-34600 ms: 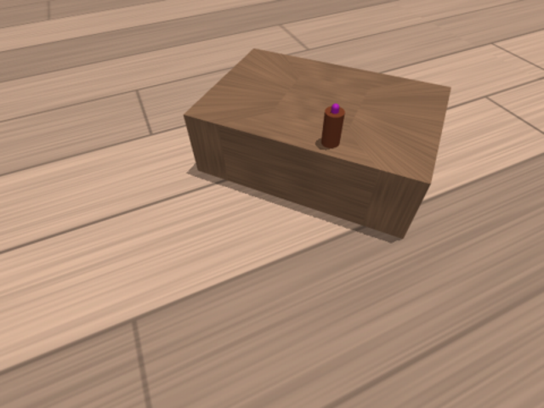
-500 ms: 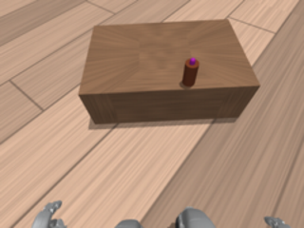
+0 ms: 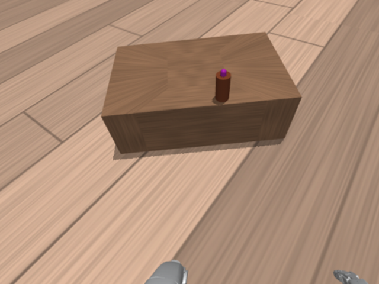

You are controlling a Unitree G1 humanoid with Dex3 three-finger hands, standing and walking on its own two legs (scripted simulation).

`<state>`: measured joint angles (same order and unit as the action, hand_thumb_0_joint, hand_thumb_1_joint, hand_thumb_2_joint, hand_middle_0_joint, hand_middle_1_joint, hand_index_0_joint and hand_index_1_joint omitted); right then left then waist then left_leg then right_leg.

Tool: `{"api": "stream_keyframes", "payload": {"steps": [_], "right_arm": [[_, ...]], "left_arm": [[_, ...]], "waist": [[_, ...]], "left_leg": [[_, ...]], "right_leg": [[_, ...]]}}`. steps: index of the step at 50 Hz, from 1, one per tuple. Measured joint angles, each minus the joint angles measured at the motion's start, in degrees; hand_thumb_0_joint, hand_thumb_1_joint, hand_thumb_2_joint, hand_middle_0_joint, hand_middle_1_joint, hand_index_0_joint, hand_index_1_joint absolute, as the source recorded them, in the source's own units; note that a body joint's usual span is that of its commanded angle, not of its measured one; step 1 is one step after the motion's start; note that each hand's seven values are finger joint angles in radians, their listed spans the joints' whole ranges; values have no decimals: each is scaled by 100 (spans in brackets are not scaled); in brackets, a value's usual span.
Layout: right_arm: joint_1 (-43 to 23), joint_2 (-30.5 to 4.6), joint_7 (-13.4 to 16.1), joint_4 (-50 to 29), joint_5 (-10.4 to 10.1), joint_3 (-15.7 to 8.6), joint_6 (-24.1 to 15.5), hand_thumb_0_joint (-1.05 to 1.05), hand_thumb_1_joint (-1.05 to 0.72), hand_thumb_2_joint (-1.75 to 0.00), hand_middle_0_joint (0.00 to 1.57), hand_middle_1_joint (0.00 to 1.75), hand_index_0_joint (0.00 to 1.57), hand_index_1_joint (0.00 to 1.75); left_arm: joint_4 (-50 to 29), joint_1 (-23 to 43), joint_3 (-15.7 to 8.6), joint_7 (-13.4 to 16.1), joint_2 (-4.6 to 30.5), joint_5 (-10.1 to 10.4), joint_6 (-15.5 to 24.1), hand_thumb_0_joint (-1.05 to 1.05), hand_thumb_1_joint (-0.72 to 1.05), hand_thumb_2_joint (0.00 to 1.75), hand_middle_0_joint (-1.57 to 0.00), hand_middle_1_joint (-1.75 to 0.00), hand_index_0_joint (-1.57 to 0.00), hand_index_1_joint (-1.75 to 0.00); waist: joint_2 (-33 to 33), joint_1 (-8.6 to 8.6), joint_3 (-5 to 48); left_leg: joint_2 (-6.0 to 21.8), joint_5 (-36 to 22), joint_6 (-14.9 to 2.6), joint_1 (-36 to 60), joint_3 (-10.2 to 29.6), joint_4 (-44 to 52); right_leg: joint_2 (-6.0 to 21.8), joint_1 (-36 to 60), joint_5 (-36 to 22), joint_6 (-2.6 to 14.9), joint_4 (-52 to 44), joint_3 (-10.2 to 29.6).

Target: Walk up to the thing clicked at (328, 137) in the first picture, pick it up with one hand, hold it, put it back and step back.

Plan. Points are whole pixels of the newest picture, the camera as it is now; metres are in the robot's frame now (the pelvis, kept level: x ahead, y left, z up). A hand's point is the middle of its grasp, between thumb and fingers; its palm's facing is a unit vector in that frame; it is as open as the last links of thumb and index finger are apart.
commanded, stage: step back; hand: right
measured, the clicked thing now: (222, 84) +1.06 -0.12 -0.31
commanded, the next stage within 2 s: stand in 1.20 s
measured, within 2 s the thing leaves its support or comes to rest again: neither
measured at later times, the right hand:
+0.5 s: hand out of the picture +0.07 -0.25 -0.15, palm faces -0.07 +0.93 -0.36, open 7.4 cm
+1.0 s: hand (293, 272) +0.17 -0.20 -0.14, palm faces -0.09 +0.94 -0.34, open 7.4 cm
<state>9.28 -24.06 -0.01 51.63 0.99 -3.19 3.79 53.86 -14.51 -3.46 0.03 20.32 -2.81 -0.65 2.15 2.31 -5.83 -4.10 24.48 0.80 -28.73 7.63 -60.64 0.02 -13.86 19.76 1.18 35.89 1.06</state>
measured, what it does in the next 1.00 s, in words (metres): steps on the spot: left foot, then left foot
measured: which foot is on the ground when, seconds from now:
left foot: up 0.00-0.14, down 0.16-0.44, up 0.46-0.66, down 0.68-1.00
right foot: down 0.00-1.00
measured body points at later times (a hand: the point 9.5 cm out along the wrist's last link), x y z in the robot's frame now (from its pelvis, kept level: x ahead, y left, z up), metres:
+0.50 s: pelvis -0.01 +0.01 +0.00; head +0.00 +0.00 +0.45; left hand +0.04 +0.33 -0.12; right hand +0.08 -0.30 -0.13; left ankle -0.02 +0.14 -0.71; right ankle +0.02 -0.10 -0.73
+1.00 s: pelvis +0.03 +0.04 +0.01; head +0.05 +0.05 +0.46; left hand +0.10 +0.35 -0.12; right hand +0.17 -0.25 -0.11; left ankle +0.05 +0.16 -0.73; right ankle +0.02 -0.10 -0.73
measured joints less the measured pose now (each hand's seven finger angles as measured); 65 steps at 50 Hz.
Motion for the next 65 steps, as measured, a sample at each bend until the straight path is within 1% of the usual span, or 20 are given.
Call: {"api": "stream_keyframes", "payload": {"steps": [4, 7, 10, 13, 15, 18, 20, 22, 25, 27, 29, 32, 33, 34, 35, 38, 41, 47, 56, 65], "right_arm": [[301, -16, -64, 251, 80, -24, -21, 1, -90, -90, 20, 30, 20, 30], [416, 24, -123, 430, 108, -39, -75, 1, -90, -90, 20, 30, 20, 30], [378, 162, -135, 538, 125, -72, -214, 1, -90, -90, 20, 30, 20, 30], [397, 265, -159, 477, 143, -36, -351, 1, -90, -90, 20, 30, 20, 30], [391, 344, -150, 442, 148, 7, -415, 1, -90, -90, 20, 30, 20, 30], [357, 384, -159, 409, 163, 25, -443, 1, -90, -90, 20, 30, 20, 30], [337, 358, -167, 383, 158, 15, -409, 1, -90, -90, 20, 30, 20, 30], [311, 285, -152, 392, 122, 0, -337, 1, -90, -90, 20, 30, 20, 30], [294, 268, -74, 490, 79, -5, -246, 1, -90, -90, 20, 30, 20, 30], [274, 237, -61, 514, 53, -2, -275, 1, -90, -90, 20, 30, 20, 30], [248, 198, -64, 534, 37, -4, -326, 1, -90, -90, 20, 30, 20, 30], [196, 168, -80, 569, 42, -6, -384, 1, -90, -90, 20, 30, 20, 30], [174, 165, -76, 584, 48, -10, -406, 1, -90, -90, 20, 30, 20, 30], [143, 167, -62, 606, 59, -19, -431, 1, -90, -90, 20, 30, 20, 30], [89, 205, -36, 642, 76, -25, -448, 1, -90, -90, 20, 30, 20, 30], [-48, 304, -31, 705, 66, 47, -437, 1, -90, -90, 20, 30, 20, 30], [-222, 397, -34, 781, 40, 129, -385, 1, -90, -90, 20, 30, 20, 30], [-587, 525, -52, 904, 3, 226, -403, 1, -90, -90, 20, 30, 20, 30], [-927, 531, -62, 1105, 6, 217, -393, 1, -90, -90, 20, 30, 20, 30], [-822, 482, -94, 1253, -29, 202, -426, 1, -90, -90, 20, 30, 20, 30]], "left_arm": [[-84, 33, -53, -9, 78, -19, 110, 1, 90, 89, -21, -30, -21, -30], [-118, 88, -73, -32, 176, -10, 129, 1, 90, 89, -21, -30, -21, -30], [-62, 127, -45, -36, 291, 33, 48, 1, 90, 89, -20, -30, -21, -30], [136, 106, -14, -64, 318, 89, -37, 1, 91, 89, -20, -30, -21, -30], [211, 106, -12, -96, 358, 115, -15, 1, 91, 89, -20, -30, -21, -30], [270, 119, -23, -151, 360, 121, 57, 1, 91, 89, -20, -30, -21, -29], [298, 146, -32, -161, 321, 109, 108, 1, 91, 89, -20, -30, -21, -29], [328, 207, -40, -129, 223, 76, 181, 1, 91, 89, -20, -30, -21, -29], [274, 231, -20, -100, 100, 12, 297, 1, 91, 89, -20, -30, -21, -30], [235, 254, 4, -82, 29, 35, 328, 1, 91, 89, -20, -30, -21, -30], [221, 279, 36, -71, -17, 42, 338, 0, 91, 89, -20, -30, -21, -30], [223, 332, 88, -76, -12, 66, 303, 0, 91, 89, -20, -30, -21, -30], [223, 354, 105, -77, 4, 87, 277, 0, 90, 89, -20, -30, -21, -30], [223, 385, 120, -73, 23, 110, 246, 0, 90, 89, -20, -30, -21, -30], [235, 428, 131, -61, 53, 141, 209, 1, 90, 89, -20, -30, -21, -30], [317, 526, 158, -29, 101, 225, 98, 1, 91, 89, -20, -30, -21, -30], [449, 611, 177, -20, 122, 212, 110, 1, 91, 89, -20, -30, -21, -30], [650, 783, 203, -22, 133, 221, 157, 1, 91, 89, -20, -30, -21, -29], [834, 956, 227, -29, 76, 187, 157, 0, 91, 89, -20, -30, -21, -29], [1019, 939, 281, -49, 12, 208, 162, 0, 91, 89, -20, -30, -21, -29]], "waist": [[17, -22, 62], [-43, -30, 99], [-318, -15, 42], [-340, -124, 185], [-388, -166, 218], [-394, -223, 253], [-336, -251, 261], [-142, -256, 222], [-61, -154, 272], [-73, -96, 230], [-70, -72, 196], [-104, -77, 146], [-124, -92, 126], [-151, -110, 93], [-237, -102, 41], [-308, -88, 59], [-254, -100, 103], [-269, -112, 145], [-247, -86, 183], [-275, -154, 170]], "left_leg": [[207, 194, 60, 562, -213, 759], [364, 349, -5, 1100, -463, 1837], [209, -668, -81, 1436, -689, 2568], [247, -656, -236, 1406, -705, 2585], [290, -710, -234, 1478, -724, 2709], [368, -733, -168, 1528, -739, 2775], [434, -654, -115, 1509, -728, 2670], [586, -467, -60, 1445, -633, 2375], [409, 278, -125, 1093, -320, 1515], [319, 352, -131, 875, -315, 1091], [366, 259, -120, 766, -387, 1151], [504, -55, -113, 883, -584, 1912], [528, -350, -122, 1005, -657, 2310], [518, -929, -103, 1108, -698, 2607], [463, -1122, -71, 1153, -756, 2643], [482, -911, -74, 1135, -830, 2507], [601, -836, -48, 1172, -803, 2508], [608, -973, -54, 1358, -853, 2865], [595, -1193, -78, 1613, -963, 3339], [542, -1430, -100, 1852, -1003, 3779]], "right_leg": [[114, -83, -35, -8, 36, -208], [240, -167, 10, -60, 169, -347], [434, -271, 210, -88, 462, -185], [203, -556, 796, -11, 1174, 18], [145, -651, 755, 16, 1350, 29], [146, -576, 731, -4, 924, -61], [110, -366, 514, -2, 353, -139], [-33, -134, -286, -7, -122, -261], [-76, -100, -275, 22, -108, -320], [-16, -20, -243, 32, -176, -314], [40, 45, -244, -3, -256, -325], [131, 70, -158, -85, -208, -344], [167, 52, -85, -118, -113, -350], [208, 27, 6, -157, 19, -349], [277, 4, 80, -186, 149, -298], [220, 19, 161, -122, 120, -150], [99, 184, -42, -220, -201, -163], [92, 381, -230, -254, -627, -123], [110, 602, -500, -295, -1119, -27], [160, 819, -729, -336, -1530, -1]]}}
